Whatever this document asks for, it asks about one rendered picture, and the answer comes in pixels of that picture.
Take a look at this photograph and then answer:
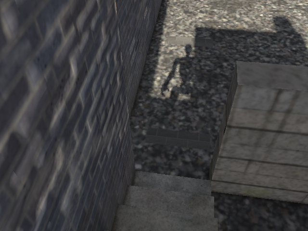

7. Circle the stairs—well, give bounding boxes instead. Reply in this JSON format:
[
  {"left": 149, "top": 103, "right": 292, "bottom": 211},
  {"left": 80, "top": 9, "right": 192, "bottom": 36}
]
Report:
[{"left": 104, "top": 170, "right": 218, "bottom": 231}]

